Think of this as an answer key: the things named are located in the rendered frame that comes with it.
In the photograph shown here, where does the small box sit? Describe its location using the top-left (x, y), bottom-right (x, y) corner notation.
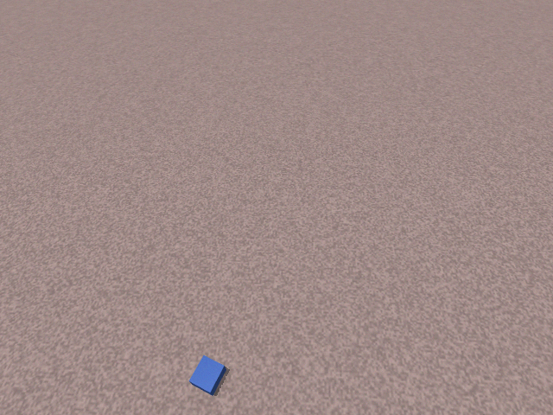
top-left (189, 355), bottom-right (226, 396)

